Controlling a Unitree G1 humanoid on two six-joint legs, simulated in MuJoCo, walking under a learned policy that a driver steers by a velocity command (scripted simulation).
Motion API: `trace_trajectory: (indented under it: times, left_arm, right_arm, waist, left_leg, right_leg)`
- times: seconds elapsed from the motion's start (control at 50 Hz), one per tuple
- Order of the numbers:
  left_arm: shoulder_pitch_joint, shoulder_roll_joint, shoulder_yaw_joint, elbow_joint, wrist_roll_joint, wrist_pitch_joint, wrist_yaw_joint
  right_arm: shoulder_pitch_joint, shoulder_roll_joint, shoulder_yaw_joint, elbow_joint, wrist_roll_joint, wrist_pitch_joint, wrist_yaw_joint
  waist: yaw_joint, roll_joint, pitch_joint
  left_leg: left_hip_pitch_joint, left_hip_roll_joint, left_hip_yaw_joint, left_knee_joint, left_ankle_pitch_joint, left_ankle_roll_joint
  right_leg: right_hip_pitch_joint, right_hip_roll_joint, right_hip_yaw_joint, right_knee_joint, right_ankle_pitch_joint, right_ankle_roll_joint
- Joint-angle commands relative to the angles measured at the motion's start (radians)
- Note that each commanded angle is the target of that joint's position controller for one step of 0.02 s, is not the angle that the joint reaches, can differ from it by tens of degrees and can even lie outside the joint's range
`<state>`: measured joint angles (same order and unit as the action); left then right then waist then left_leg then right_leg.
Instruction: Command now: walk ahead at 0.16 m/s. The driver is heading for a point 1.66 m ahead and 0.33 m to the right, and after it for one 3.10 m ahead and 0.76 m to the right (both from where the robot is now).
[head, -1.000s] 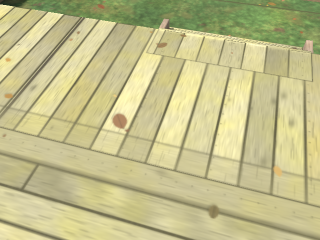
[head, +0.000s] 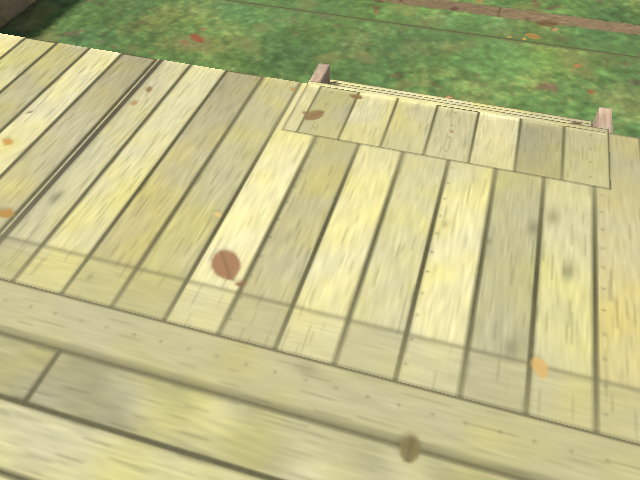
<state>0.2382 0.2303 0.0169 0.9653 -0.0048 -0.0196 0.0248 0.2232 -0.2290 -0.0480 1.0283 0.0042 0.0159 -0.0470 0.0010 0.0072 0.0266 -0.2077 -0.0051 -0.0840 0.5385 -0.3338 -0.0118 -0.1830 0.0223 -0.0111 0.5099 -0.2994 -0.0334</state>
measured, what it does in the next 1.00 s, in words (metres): walks ahead: left foot, then right foot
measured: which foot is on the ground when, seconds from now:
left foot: up 0.00-0.20, down 0.22-0.72, up 0.74-1.00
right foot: down 0.00-0.22, up 0.24-0.68, down 0.70-1.00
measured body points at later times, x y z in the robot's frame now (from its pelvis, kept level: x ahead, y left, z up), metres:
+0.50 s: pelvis +0.14 +0.06 +0.01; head +0.16 +0.07 +0.46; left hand +0.32 +0.31 -0.11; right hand +0.07 -0.18 -0.13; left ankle +0.05 +0.15 -0.74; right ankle +0.29 -0.11 -0.68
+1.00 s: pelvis +0.44 +0.00 +0.01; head +0.45 +0.00 +0.46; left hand +0.44 +0.27 -0.13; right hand +0.58 -0.27 -0.10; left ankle +0.58 +0.18 -0.67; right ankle +0.42 -0.08 -0.74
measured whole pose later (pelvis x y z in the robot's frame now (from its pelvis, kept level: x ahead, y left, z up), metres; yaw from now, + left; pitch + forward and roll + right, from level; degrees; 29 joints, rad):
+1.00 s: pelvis +0.44 +0.00 +0.01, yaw +0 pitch +0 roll -2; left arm 0.33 0.25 0.04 0.99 0.00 -0.10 -0.02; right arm 0.14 -0.28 -0.06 0.89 0.01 -0.08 -0.02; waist 0.05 0.04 0.01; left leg -0.68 0.15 -0.05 0.88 -0.07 0.01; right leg -0.09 0.08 -0.06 0.23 -0.15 -0.07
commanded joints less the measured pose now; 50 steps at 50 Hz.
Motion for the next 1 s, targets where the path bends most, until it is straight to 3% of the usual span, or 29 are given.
trace_trajectory:
  times: [0.02,0.04,0.08,0.12,0.16,0.2,0.22,0.24,0.26,0.28,0.32,0.36,0.42,0.48,0.58,0.62,0.64,0.66,0.68,0.7,0.72,0.74,0.76,0.78,0.8,0.84,0.88,0.94,1.0]
  left_arm:
    - [0.080,0.216,0.054,-0.014,-0.015,-0.010,0.012]
    - [0.087,0.226,0.060,-0.013,-0.013,-0.019,0.014]
    - [0.068,0.208,0.060,-0.024,-0.010,-0.038,0.010]
    - [0.026,0.203,0.062,-0.041,-0.026,-0.042,0.005]
    - [-0.015,0.214,0.066,-0.047,-0.039,-0.033,0.002]
    - [-0.004,0.169,0.052,-0.045,-0.031,-0.027,-0.003]
    - [-0.026,0.099,0.030,-0.058,-0.019,-0.033,-0.012]
    - [-0.039,0.044,0.016,-0.107,-0.007,-0.052,-0.013]
    - [-0.057,0.094,0.028,-0.122,-0.038,-0.066,-0.012]
    - [-0.069,0.133,0.035,-0.129,-0.057,-0.078,-0.018]
    - [-0.057,0.149,0.046,-0.106,-0.032,-0.089,-0.023]
    - [-0.068,0.140,0.051,-0.102,-0.016,-0.086,-0.034]
    - [-0.142,0.096,0.041,-0.128,-0.010,-0.075,-0.040]
    - [-0.272,0.064,0.025,-0.177,-0.015,-0.075,-0.045]
    - [-0.387,0.075,0.019,-0.226,-0.025,-0.080,-0.068]
    - [-0.375,0.099,0.026,-0.232,-0.024,-0.086,-0.077]
    - [-0.335,0.121,0.036,-0.226,-0.023,-0.087,-0.078]
    - [-0.254,0.150,0.051,-0.206,-0.022,-0.086,-0.075]
    - [-0.085,0.189,0.076,-0.155,-0.026,-0.082,-0.068]
    - [0.104,0.237,0.094,-0.109,-0.019,-0.076,-0.057]
    - [0.212,0.319,0.112,-0.076,0.002,-0.071,-0.056]
    - [0.190,0.237,0.086,-0.073,-0.002,-0.071,-0.059]
    - [0.089,0.190,0.071,-0.083,-0.008,-0.075,-0.058]
    - [-0.006,0.159,0.060,-0.104,-0.007,-0.081,-0.059]
    - [-0.062,0.135,0.054,-0.110,0.003,-0.088,-0.063]
    - [-0.095,0.099,0.043,-0.101,0.015,-0.096,-0.071]
    - [-0.065,0.112,0.045,-0.077,0.007,-0.101,-0.068]
    - [-0.007,0.157,0.054,-0.053,0.008,-0.099,-0.044]
    - [0.040,0.172,0.055,-0.042,0.001,-0.090,-0.028]
  right_arm:
    - [-0.058,-0.081,-0.012,-0.065,0.011,-0.038,0.006]
    - [-0.085,-0.083,-0.012,-0.078,0.017,-0.055,0.014]
    - [-0.085,-0.093,-0.016,-0.081,0.025,-0.077,0.030]
    - [-0.072,-0.090,-0.017,-0.072,0.028,-0.095,0.041]
    - [0.017,-0.071,-0.020,-0.025,0.022,-0.105,0.047]
    - [0.171,-0.077,-0.033,0.043,0.020,-0.096,0.046]
    - [0.261,-0.117,-0.043,0.054,0.019,-0.097,0.039]
    - [0.347,-0.246,-0.064,0.052,0.018,-0.102,0.042]
    - [0.318,-0.222,-0.050,0.055,-0.002,-0.119,0.052]
    - [0.218,-0.169,-0.032,0.019,0.002,-0.134,0.057]
    - [0.118,-0.131,-0.013,-0.018,0.002,-0.140,0.067]
    - [0.144,-0.096,0.000,-0.015,-0.003,-0.130,0.064]
    - [0.210,-0.117,0.002,0.000,-0.006,-0.118,0.045]
    - [0.226,-0.141,0.001,-0.006,-0.006,-0.112,0.031]
    - [0.282,-0.148,-0.006,0.014,0.011,-0.104,0.026]
    - [0.268,-0.162,-0.015,0.011,0.012,-0.095,0.025]
    - [0.252,-0.175,-0.020,0.004,0.009,-0.090,0.024]
    - [0.238,-0.189,-0.026,-0.002,0.003,-0.083,0.025]
    - [0.224,-0.180,-0.023,-0.010,-0.004,-0.073,0.025]
    - [0.221,-0.158,-0.011,-0.033,-0.015,-0.071,0.027]
    - [0.356,-0.009,0.028,-0.046,-0.011,-0.092,0.042]
    - [0.325,-0.056,0.021,-0.027,0.011,-0.124,0.049]
    - [0.212,-0.137,-0.003,-0.071,0.041,-0.143,0.053]
    - [0.140,-0.153,-0.006,-0.091,0.045,-0.152,0.047]
    - [0.109,-0.147,-0.013,-0.096,0.033,-0.150,0.037]
    - [0.150,-0.103,-0.016,-0.090,0.019,-0.121,0.031]
    - [0.143,-0.080,-0.014,-0.101,0.013,-0.101,0.028]
    - [0.011,-0.099,-0.019,-0.157,-0.001,-0.096,0.025]
    - [-0.102,-0.083,-0.011,-0.193,-0.001,-0.107,0.036]
  waist:
    - [0.040,-0.186,0.099]
    - [0.046,-0.185,0.139]
    - [0.035,-0.150,0.138]
    - [0.012,-0.122,0.099]
    - [-0.042,-0.114,0.047]
    - [-0.095,-0.067,0.005]
    - [-0.130,0.075,-0.014]
    - [-0.134,0.304,-0.048]
    - [-0.112,0.223,-0.011]
    - [-0.073,0.137,0.077]
    - [-0.032,0.084,0.090]
    - [-0.030,0.091,0.071]
    - [-0.048,0.072,0.071]
    - [-0.075,0.069,0.091]
    - [-0.080,0.076,0.129]
    - [-0.048,0.078,0.104]
    - [-0.018,0.093,0.065]
    - [0.029,0.117,-0.002]
    - [0.113,0.116,-0.104]
    - [0.183,0.072,-0.235]
    - [0.113,-0.207,-0.409]
    - [0.130,-0.216,-0.424]
    - [0.106,-0.178,-0.232]
    - [0.075,-0.083,-0.132]
    - [0.039,-0.031,-0.075]
    - [-0.021,-0.070,-0.052]
    - [-0.035,-0.074,-0.020]
    - [-0.013,-0.051,0.027]
    - [0.021,-0.048,0.038]
  left_leg:
    - [-0.221,-0.028,0.108,0.184,-0.138,0.028]
    - [-0.274,0.016,0.075,0.264,-0.130,0.040]
    - [-0.368,0.070,0.044,0.333,-0.194,0.059]
    - [-0.277,0.076,0.069,0.181,-0.148,0.071]
    - [-0.007,0.013,0.155,-0.018,0.059,0.057]
    - [0.225,-0.031,0.172,-0.077,0.114,0.038]
    - [0.327,0.113,-0.045,-0.185,-0.009,0.082]
    - [0.422,0.346,-0.478,-0.339,-0.165,0.221]
    - [0.341,0.427,-0.656,-0.403,-0.368,0.313]
    - [0.297,0.397,-0.575,-0.411,-0.401,0.289]
    - [0.251,0.304,-0.358,-0.414,-0.161,0.209]
    - [0.226,0.237,-0.198,-0.423,0.080,0.171]
    - [0.220,0.208,-0.087,-0.428,0.314,0.189]
    - [0.158,0.183,-0.018,-0.453,0.355,0.183]
    - [0.234,0.234,0.011,-0.446,0.394,0.182]
    - [0.307,0.260,0.021,-0.386,0.523,0.166]
    - [0.332,0.264,0.028,-0.327,0.687,0.155]
    - [0.344,0.259,0.040,-0.223,0.885,0.145]
    - [0.303,0.218,0.072,-0.029,0.997,0.121]
    - [0.085,0.180,0.083,0.246,0.793,0.095]
    - [-0.317,-0.022,0.091,0.661,0.157,0.024]
    - [-0.431,-0.047,-0.062,0.814,-0.214,0.043]
    - [-0.522,0.016,-0.046,0.862,-0.163,0.062]
    - [-0.495,0.074,-0.018,0.821,-0.062,0.071]
    - [-0.447,0.113,-0.001,0.755,0.009,0.069]
    - [-0.334,0.155,-0.006,0.677,0.064,0.066]
    - [-0.335,0.168,0.011,0.611,0.078,0.050]
    - [-0.449,0.181,0.022,0.440,0.222,0.015]
    - [-0.437,0.152,0.049,0.211,0.395,0.008]
  right_leg:
    - [-0.039,-0.291,0.417,-0.352,-0.578,-0.177]
    - [-0.060,-0.354,0.506,-0.395,-0.553,-0.221]
    - [0.012,-0.377,0.508,-0.398,-0.418,-0.227]
    - [0.019,-0.313,0.372,-0.375,-0.272,-0.173]
    - [-0.098,-0.218,0.213,-0.309,-0.176,-0.136]
    - [-0.228,-0.151,0.138,-0.163,-0.163,-0.106]
    - [-0.337,-0.078,0.046,0.101,-0.106,-0.050]
    - [-0.544,0.025,-0.021,0.416,-0.225,0.000]
    - [-0.630,-0.010,0.084,0.611,-0.276,-0.016]
    - [-0.706,-0.072,0.117,0.671,-0.171,-0.040]
    - [-0.679,-0.130,0.094,0.624,0.009,-0.048]
    - [-0.607,-0.148,0.063,0.542,0.115,-0.026]
    - [-0.608,-0.137,0.017,0.420,0.204,0.020]
    - [-0.527,-0.105,-0.017,0.202,0.316,0.037]
    - [-0.473,-0.079,-0.014,0.034,0.362,0.003]
    - [-0.436,-0.067,-0.012,0.003,0.313,-0.027]
    - [-0.366,-0.045,-0.026,0.004,0.279,-0.044]
    - [-0.249,-0.011,-0.049,0.016,0.247,-0.064]
    - [-0.038,0.020,-0.071,0.009,0.246,-0.093]
    - [0.287,-0.105,0.068,0.052,0.227,-0.146]
    - [0.646,-0.375,0.583,-0.051,-0.047,-0.319]
    - [0.625,-0.406,0.808,-0.223,-0.138,-0.324]
    - [0.472,-0.371,0.647,-0.243,-0.119,-0.265]
    - [0.294,-0.336,0.497,-0.269,-0.010,-0.234]
    - [0.149,-0.299,0.391,-0.296,0.099,-0.214]
    - [0.004,-0.241,0.268,-0.352,0.177,-0.199]
    - [-0.058,-0.228,0.208,-0.393,0.216,-0.216]
    - [-0.041,-0.227,0.167,-0.428,0.244,-0.223]
    - [-0.012,-0.195,0.102,-0.427,0.280,-0.187]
